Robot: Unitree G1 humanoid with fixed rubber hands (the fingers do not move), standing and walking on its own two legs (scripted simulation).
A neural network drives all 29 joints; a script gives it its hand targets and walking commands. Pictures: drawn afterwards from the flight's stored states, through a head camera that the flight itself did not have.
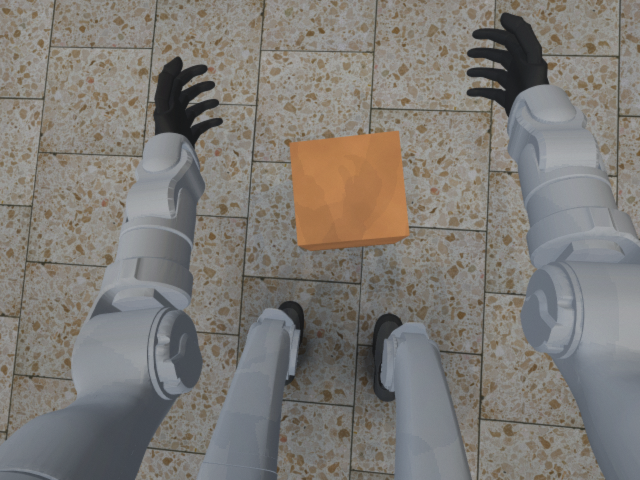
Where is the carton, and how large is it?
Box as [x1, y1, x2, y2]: [289, 131, 409, 250]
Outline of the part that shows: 398,131 289,143 298,245 309,250 394,243 409,235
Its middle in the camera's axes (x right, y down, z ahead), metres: +0.07 -0.09 +0.85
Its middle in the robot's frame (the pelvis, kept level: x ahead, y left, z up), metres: +0.49 +0.02 -0.51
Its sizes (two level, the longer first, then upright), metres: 0.210 0.200 0.250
